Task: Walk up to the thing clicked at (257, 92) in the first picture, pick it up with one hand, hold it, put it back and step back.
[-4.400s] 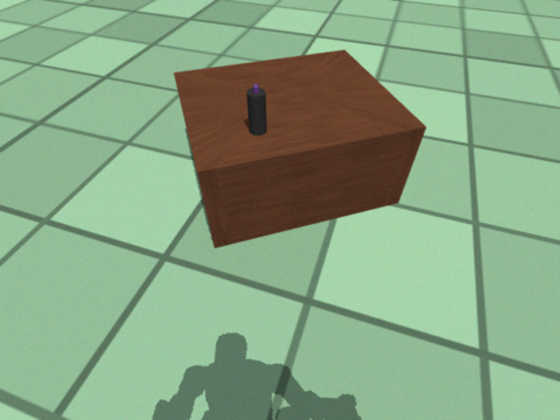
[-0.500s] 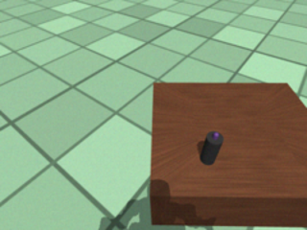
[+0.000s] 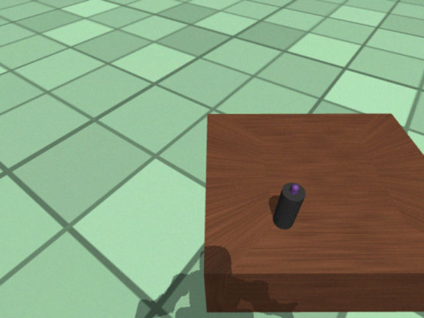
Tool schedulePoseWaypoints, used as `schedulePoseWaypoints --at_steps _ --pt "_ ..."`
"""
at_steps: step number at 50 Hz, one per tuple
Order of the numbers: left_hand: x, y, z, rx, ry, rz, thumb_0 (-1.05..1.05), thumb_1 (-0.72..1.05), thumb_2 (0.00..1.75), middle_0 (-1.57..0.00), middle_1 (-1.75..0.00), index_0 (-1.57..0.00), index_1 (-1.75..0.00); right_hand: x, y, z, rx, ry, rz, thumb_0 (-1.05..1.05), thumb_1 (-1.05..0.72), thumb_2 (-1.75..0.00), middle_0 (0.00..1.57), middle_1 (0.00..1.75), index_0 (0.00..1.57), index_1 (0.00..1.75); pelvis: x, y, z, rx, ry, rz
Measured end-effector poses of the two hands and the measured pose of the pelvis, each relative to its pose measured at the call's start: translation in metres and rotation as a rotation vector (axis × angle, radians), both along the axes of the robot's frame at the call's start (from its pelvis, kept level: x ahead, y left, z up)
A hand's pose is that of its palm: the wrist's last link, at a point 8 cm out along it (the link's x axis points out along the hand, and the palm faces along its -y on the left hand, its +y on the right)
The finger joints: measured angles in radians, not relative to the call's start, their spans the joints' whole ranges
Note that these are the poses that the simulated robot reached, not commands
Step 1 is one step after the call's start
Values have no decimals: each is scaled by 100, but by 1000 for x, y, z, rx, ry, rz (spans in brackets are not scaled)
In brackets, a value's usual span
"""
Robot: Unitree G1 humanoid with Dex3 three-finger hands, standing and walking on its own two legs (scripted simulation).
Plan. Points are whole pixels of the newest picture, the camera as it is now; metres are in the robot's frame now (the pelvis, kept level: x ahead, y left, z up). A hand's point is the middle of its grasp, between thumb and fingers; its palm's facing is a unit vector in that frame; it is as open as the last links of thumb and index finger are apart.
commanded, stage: walk up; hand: right
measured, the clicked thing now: (289, 204) +0.52 -0.24 -0.23
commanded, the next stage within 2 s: stand in 0.24 s
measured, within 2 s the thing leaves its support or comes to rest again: neither
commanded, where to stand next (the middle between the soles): +0.04 -0.01 m, yaw -2 degrees
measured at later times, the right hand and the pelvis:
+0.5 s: hand out of the picture +0.10 -0.25 -0.15, palm faces -0.03 +0.94 -0.33, open 7.4 cm; pelvis +0.01 +0.00 +0.00, yaw +0 degrees
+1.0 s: hand out of the picture +0.10 -0.26 -0.16, palm faces -0.03 +0.94 -0.34, open 7.4 cm; pelvis +0.02 -0.01 +0.00, yaw +0 degrees
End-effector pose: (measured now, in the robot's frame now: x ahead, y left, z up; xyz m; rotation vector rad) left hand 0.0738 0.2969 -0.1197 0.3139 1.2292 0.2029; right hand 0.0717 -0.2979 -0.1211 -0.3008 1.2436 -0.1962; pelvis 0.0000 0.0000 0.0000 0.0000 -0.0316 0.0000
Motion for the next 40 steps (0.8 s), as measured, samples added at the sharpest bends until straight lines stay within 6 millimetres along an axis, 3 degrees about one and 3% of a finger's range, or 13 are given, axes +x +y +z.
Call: schedulePoseWaypoints --at_steps 21,40 --pt "6 -5 0 -5 0 1 0 91 90 -21 -30 -20 -30 18 1 3 1 -31 21 1 -90 -90 21 30 20 30 11 -3 1 0 -3 1" --pt "11 -10 -1 -7 12 -5 0 91 90 -21 -30 -20 -30 18 -7 3 -14 -17 17 1 -90 -90 20 30 20 30 19 -7 1 -1 -4 -1"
